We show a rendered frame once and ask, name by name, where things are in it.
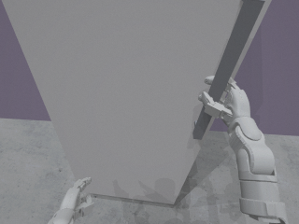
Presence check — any right robot forearm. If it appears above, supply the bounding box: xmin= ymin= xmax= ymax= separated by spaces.
xmin=227 ymin=117 xmax=289 ymax=224

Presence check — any left robot hand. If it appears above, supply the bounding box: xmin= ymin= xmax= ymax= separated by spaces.
xmin=59 ymin=177 xmax=94 ymax=219

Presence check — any left robot forearm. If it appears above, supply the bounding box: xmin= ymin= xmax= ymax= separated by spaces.
xmin=48 ymin=208 xmax=76 ymax=224

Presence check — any fridge door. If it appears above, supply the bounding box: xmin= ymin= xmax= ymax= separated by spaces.
xmin=2 ymin=0 xmax=272 ymax=204

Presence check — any right robot hand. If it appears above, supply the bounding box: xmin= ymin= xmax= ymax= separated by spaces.
xmin=198 ymin=76 xmax=251 ymax=127

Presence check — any handle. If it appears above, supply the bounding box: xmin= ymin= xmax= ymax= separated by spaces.
xmin=192 ymin=0 xmax=265 ymax=140

